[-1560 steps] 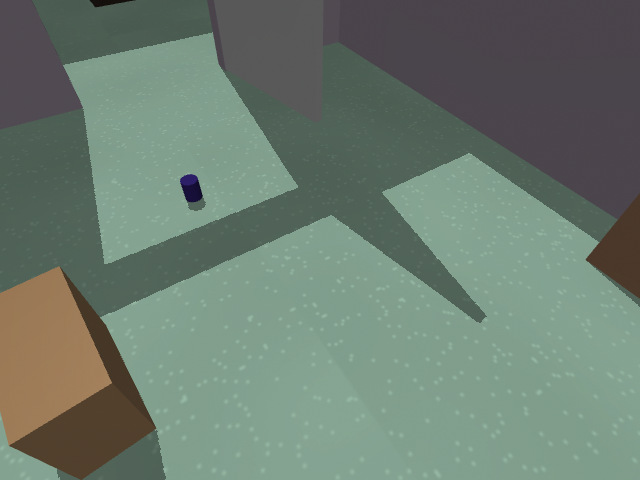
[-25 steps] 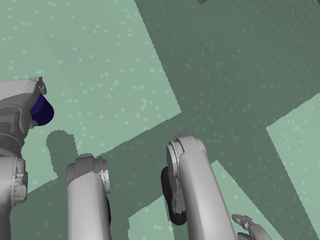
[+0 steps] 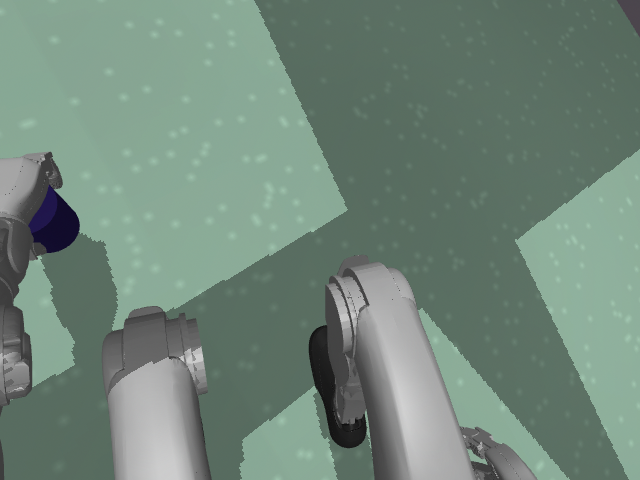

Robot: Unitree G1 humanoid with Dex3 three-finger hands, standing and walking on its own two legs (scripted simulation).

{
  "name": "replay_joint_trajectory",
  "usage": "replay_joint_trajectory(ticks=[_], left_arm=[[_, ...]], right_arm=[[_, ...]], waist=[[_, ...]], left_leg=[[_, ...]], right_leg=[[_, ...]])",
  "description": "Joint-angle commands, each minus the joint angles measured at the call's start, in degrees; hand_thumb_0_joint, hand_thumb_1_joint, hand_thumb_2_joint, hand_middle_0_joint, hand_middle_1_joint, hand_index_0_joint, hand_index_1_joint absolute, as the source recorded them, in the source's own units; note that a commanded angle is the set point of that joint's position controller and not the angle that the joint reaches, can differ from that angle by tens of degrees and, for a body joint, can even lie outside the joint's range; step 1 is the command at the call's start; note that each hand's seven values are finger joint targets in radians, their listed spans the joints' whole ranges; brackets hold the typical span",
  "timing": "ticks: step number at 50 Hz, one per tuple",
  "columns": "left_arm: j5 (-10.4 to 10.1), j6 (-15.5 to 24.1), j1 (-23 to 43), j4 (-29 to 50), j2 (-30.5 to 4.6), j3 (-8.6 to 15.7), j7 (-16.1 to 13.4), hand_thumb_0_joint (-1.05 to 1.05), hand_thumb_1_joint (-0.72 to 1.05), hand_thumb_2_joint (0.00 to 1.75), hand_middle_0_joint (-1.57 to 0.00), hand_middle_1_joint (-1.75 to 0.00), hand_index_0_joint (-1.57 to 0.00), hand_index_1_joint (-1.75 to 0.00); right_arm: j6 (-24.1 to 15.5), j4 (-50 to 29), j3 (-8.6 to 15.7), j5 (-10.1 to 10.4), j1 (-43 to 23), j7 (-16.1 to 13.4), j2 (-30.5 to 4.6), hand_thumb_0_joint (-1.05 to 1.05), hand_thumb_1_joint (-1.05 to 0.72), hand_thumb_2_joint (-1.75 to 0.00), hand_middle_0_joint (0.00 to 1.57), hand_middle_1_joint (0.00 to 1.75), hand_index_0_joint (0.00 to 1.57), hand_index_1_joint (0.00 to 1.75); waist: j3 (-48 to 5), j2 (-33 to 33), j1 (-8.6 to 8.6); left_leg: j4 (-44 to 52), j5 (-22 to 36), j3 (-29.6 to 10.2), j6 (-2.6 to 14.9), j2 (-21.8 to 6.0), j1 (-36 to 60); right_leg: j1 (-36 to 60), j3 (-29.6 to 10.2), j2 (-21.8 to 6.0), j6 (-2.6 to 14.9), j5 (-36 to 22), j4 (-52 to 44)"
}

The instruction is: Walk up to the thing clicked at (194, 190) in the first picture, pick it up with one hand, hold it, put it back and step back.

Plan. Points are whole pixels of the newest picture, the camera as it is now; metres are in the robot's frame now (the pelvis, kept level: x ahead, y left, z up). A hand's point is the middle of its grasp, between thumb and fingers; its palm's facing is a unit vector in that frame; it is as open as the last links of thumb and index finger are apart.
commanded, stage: rest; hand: left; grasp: from above
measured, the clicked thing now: (35, 216) +0.47 +0.26 -0.22
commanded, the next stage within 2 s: open in 1.08 s
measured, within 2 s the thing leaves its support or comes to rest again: rests again in 0.54 s
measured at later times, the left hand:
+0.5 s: hand (34, 223) +0.46 +0.27 -0.23, palm faces -0.44 -0.10 -0.89, open 10.4 cm
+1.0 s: hand (34, 221) +0.47 +0.27 -0.24, palm faces -0.43 -0.11 -0.89, open 10.4 cm
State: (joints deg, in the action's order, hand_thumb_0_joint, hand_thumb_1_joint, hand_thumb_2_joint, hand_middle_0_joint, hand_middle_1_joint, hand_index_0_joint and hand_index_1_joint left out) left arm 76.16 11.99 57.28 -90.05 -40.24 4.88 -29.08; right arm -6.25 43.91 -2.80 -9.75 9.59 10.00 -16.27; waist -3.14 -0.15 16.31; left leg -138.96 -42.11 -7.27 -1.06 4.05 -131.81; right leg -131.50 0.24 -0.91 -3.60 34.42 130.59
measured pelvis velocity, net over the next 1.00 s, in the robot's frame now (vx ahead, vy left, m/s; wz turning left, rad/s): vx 0.00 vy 0.01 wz -0.08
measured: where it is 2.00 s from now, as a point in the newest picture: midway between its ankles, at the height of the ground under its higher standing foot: (267, 442)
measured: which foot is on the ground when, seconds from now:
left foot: down 0.00-1.00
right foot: down 0.00-1.00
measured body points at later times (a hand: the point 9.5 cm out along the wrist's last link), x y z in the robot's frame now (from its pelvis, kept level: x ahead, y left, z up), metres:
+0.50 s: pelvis +0.00 +0.01 -0.02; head +0.25 +0.09 +0.34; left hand +0.48 +0.27 -0.18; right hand +0.01 -0.27 -0.09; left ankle +0.06 +0.12 -0.30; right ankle +0.12 -0.14 -0.30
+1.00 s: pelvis +0.00 +0.01 -0.03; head +0.25 +0.10 +0.33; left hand +0.49 +0.27 -0.19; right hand +0.01 -0.26 -0.09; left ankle +0.06 +0.12 -0.30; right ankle +0.12 -0.14 -0.30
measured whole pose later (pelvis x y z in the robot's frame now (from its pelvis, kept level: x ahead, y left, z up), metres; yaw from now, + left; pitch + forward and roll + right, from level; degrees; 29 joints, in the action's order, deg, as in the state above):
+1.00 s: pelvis +0.00 +0.01 -0.03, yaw -5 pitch +30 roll -13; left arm 79.1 14.2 60.3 -102.1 -51.1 9.0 -36.1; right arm -11.1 41.8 -9.7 -15.0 9.1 16.7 -18.4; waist 2.8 -2.7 21.6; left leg -146.8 -42.9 -11.0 0.1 4.0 -134.4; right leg -131.8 3.5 0.3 -4.2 33.7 134.2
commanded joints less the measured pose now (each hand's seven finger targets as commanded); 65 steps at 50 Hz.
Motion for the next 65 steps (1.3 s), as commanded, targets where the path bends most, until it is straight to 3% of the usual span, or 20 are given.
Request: replay_joint_trajectory(ticks=[1, 2, 3, 7, 8, 11, 14, 16, 19, 20, 27, 31, 39, 43, 47, 51, 59, 61, 64, 65], left_arm=[[-0.8, -0.3, 17.6, 5.9, -11.7, 0.7, -2.9, 0.00, 0.49, 1.06, -0.90, -0.95, -0.90, -0.95], [-0.7, -0.4, 19.5, 4.4, -10.7, 0.1, -2.8, 0.00, 0.48, 1.05, -0.89, -0.95, -0.89, -0.95], [-0.6, 0.2, 20.3, 8.0, -13.7, 2.3, -3.2, 0.00, 0.49, 1.05, -0.88, -0.95, -0.89, -0.95], [-0.6, 0.1, 16.5, 3.6, -12.5, 2.0, -3.5, 0.00, 0.48, 1.06, -0.88, -0.95, -0.88, -0.95], [-0.4, 0.3, 18.3, 2.3, -13.2, 2.5, -3.7, 0.00, 0.50, 1.05, -0.89, -0.96, -0.89, -0.96], [0.5, 0.9, 17.2, 3.3, -16.7, 4.3, -4.3, 0.00, 0.50, 1.03, -0.89, -0.95, -0.89, -0.94], [0.7, 1.3, 16.4, 2.3, -16.8, 5.0, -5.0, 0.00, 0.51, 1.05, -0.89, -0.96, -0.90, -0.95], [1.1, 1.8, 19.4, 1.3, -16.2, 4.2, -5.0, 0.00, 0.52, 1.03, -0.89, -0.97, -0.91, -0.95], [1.6, 2.3, 18.4, 2.0, -18.0, 4.7, -5.9, 0.00, 0.54, 1.02, -0.90, -0.95, -0.92, -0.94], [2.0, 2.4, 16.9, 2.6, -20.0, 6.6, -6.4, 0.00, 0.54, 1.05, -0.91, -0.96, -0.92, -0.95], [2.5, 2.1, 18.7, -0.4, -19.4, 5.8, -7.6, 0.00, 0.59, 1.07, -0.93, -0.98, -0.94, -0.97], [2.2, 2.1, 17.3, -1.3, -20.8, 6.3, -8.4, 0.00, 0.58, 1.04, -0.92, -0.98, -0.94, -0.96], [2.2, 2.0, 15.5, -4.3, -20.8, 6.6, -8.7, 0.00, 0.58, 1.07, -0.93, -0.98, -0.94, -0.97], [2.2, 2.2, 17.7, -6.0, -19.8, 4.5, -8.2, 0.00, 0.58, 1.05, -0.92, -0.96, -0.93, -0.95], [2.5, 2.5, 15.9, -7.4, -20.8, 4.5, -8.5, 0.00, 0.57, 1.01, -0.91, -0.95, -0.93, -0.93], [2.8, 2.7, 17.7, -8.6, -19.7, 2.6, -8.4, 0.00, 0.56, 1.03, -0.92, -0.95, -0.93, -0.94], [2.7, 3.2, 18.7, -10.0, -20.3, 0.8, -9.3, 0.00, 0.50, 0.98, -0.87, -0.92, -0.88, -0.91], [2.7, 3.0, 17.6, -10.3, -21.7, 1.9, -9.7, 0.00, 0.34, 1.01, -0.71, -0.91, -0.72, -0.92], [3.2, 3.1, 17.7, -10.1, -20.5, 1.2, -9.8, 0.00, 0.10, 0.95, -0.55, -0.89, -0.54, -0.90], [3.1, 3.1, 19.1, -10.3, -19.7, 0.1, -9.6, 0.00, 0.02, 0.93, -0.51, -0.88, -0.50, -0.89]], right_arm=[[-0.1, -0.4, 4.3, -0.2, 12.1, -0.1, -15.0, 0.00, -0.91, -0.90, 0.20, 0.30, 0.20, 0.30], [-0.6, -0.2, 4.0, -0.6, 12.1, 0.2, -15.1, 0.00, -0.91, -0.90, 0.20, 0.30, 0.20, 0.30], [-0.6, -0.8, 4.2, -0.8, 12.7, 0.2, -15.9, 0.00, -0.91, -0.90, 0.20, 0.30, 0.20, 0.30], [-0.9, -0.5, 3.8, -0.9, 12.6, 1.0, -16.0, 0.00, -0.91, -0.90, 0.20, 0.30, 0.20, 0.30], [-1.1, -0.6, 3.6, -1.3, 12.7, 1.2, -16.2, 0.00, -0.91, -0.90, 0.20, 0.30, 0.20, 0.30], [-1.1, -0.6, 3.2, -1.7, 13.2, 1.3, -16.8, 0.00, -0.91, -0.90, 0.20, 0.30, 0.20, 0.30], [-1.2, -0.7, 2.9, -1.9, 12.9, 1.8, -16.8, 0.00, -0.91, -0.90, 0.20, 0.30, 0.20, 0.30], [-1.7, -0.9, 2.0, -2.6, 12.7, 2.4, -16.6, 0.00, -0.91, -0.90, 0.20, 0.30, 0.20, 0.30], [-2.2, -0.9, 2.5, -3.0, 12.2, 2.6, -18.0, 0.00, -0.91, -0.90, 0.20, 0.30, 0.20, 0.30], [-2.0, -0.6, 2.1, -3.1, 12.9, 2.8, -17.9, 0.00, -0.91, -0.90, 0.20, 0.30, 0.20, 0.30], [-3.0, -0.8, 1.0, -4.3, 11.9, 4.3, -18.7, 0.00, -0.91, -0.90, 0.20, 0.30, 0.20, 0.30], [-3.6, -1.0, 1.0, -4.4, 11.1, 4.7, -19.5, 0.00, -0.91, -0.90, 0.20, 0.30, 0.20, 0.30], [-4.1, -1.1, -0.3, -4.8, 11.9, 5.7, -19.5, 0.00, -0.91, -0.90, 0.20, 0.30, 0.20, 0.30], [-4.8, -1.4, -1.3, -5.2, 11.5, 6.2, -19.9, 0.00, -0.91, -0.90, 0.20, 0.30, 0.20, 0.30], [-4.7, -1.9, -1.6, -5.0, 10.6, 6.1, -20.0, 0.00, -0.91, -0.90, 0.20, 0.30, 0.20, 0.30], [-5.1, -2.6, -2.3, -5.5, 9.6, 6.2, -20.1, 0.00, -0.91, -0.90, 0.20, 0.30, 0.20, 0.30], [-6.1, -3.2, -3.8, -5.7, 8.2, 6.4, -20.7, 0.00, -0.91, -0.90, 0.20, 0.30, 0.20, 0.30], [-6.0, -3.2, -3.7, -5.4, 8.7, 6.3, -21.3, 0.00, -0.90, -0.90, 0.20, 0.30, 0.20, 0.30], [-6.0, -4.0, -3.9, -5.7, 8.8, 6.4, -21.2, 0.00, -0.90, -0.90, 0.20, 0.30, 0.20, 0.30], [-6.3, -4.1, -4.5, -5.8, 8.4, 6.7, -20.8, 0.00, -0.90, -0.90, 0.20, 0.30, 0.20, 0.30]], waist=[[-37.9, 18.5, 0.90], [-35.3, 17.0, 2.81], [-37.2, 17.4, 2.53], [-36.9, 17.8, 2.22], [-35.0, 17.1, 3.66], [-35.7, 19.3, 2.56], [-35.4, 18.8, 3.13], [-33.1, 18.4, 5.42], [-33.5, 21.3, 4.41], [-34.5, 22.4, 3.81], [-30.6, 22.1, 6.29], [-30.3, 23.2, 5.43], [-29.4, 20.4, 6.29], [-27.2, 20.1, 8.23], [-26.8, 20.0, 6.69], [-24.4, 19.4, 8.42], [-22.3, 18.5, 8.92], [-23.1, 19.1, 7.85], [-24.5, 18.3, 8.24], [-22.6, 18.7, 9.55]], left_leg=[[17.4, 11.7, 5.7, 1.96, -0.7, 28.3], [16.3, 10.8, 5.7, 2.15, -0.9, 26.6], [15.9, 13.4, 5.8, 2.25, -0.8, 27.4], [15.0, 15.3, 5.2, 1.88, -0.9, 27.9], [14.6, 13.8, 5.0, 1.94, -0.9, 26.4], [14.4, 14.3, 5.4, 2.04, -0.8, 27.1], [14.2, 13.2, 5.1, 2.18, -0.7, 25.9], [12.6, 12.2, 4.9, 2.29, -1.0, 25.0], [12.6, 13.2, 4.6, 1.78, -1.0, 27.2], [13.4, 14.4, 4.2, 1.66, -1.1, 27.9], [11.8, 13.0, 3.2, 1.50, -1.5, 27.0], [12.1, 12.2, 2.9, 1.41, -1.5, 26.5], [11.3, 12.7, 2.5, 2.00, -1.4, 23.8], [10.0, 13.0, 2.0, 1.82, -1.7, 23.9], [11.8, 10.3, 1.3, 1.74, -1.6, 23.6], [10.9, 8.1, 1.5, 1.97, -1.7, 22.3], [10.8, 7.2, 0.7, 1.98, -1.8, 20.6], [12.1, 8.0, -0.1, 1.58, -1.8, 21.5], [11.9, 9.4, -0.4, 1.55, -1.9, 22.4], [11.2, 8.6, -0.2, 1.55, -2.0, 22.0]], right_leg=[[19.8, 8.7, 1.4, 5.42, -8.5, -9.2], [18.6, 8.9, 1.4, 5.17, -8.2, -9.2], [20.8, 9.0, 1.5, 4.92, -10.4, -9.4], [20.4, 9.4, 1.5, 5.06, -11.8, -7.9], [19.2, 9.7, 1.5, 4.97, -10.7, -7.8], [20.9, 9.7, 1.7, 4.83, -11.0, -7.9], [21.0, 10.1, 1.9, 4.67, -10.4, -7.6], [19.3, 10.5, 1.9, 4.43, -10.0, -7.1], [18.3, 10.8, 1.9, 4.58, -10.3, -6.4], [19.4, 11.3, 2.0, 4.38, -10.7, -6.1], [16.6, 12.1, 2.0, 3.98, -10.7, -4.9], [16.7, 12.3, 2.2, 4.13, -10.0, -4.7], [19.3, 12.6, 2.6, 3.83, -11.0, -5.0], [18.2, 12.9, 2.5, 3.80, -11.5, -4.4], [18.1, 12.9, 2.7, 4.11, -9.0, -4.9], [17.3, 13.0, 2.8, 3.89, -7.9, -5.2], [17.8, 13.2, 3.0, 3.92, -7.6, -5.5], [17.4, 13.3, 2.8, 4.06, -7.8, -5.0], [18.2, 13.5, 2.9, 3.97, -9.1, -4.8], [17.4, 13.5, 2.8, 3.91, -8.7, -4.4]])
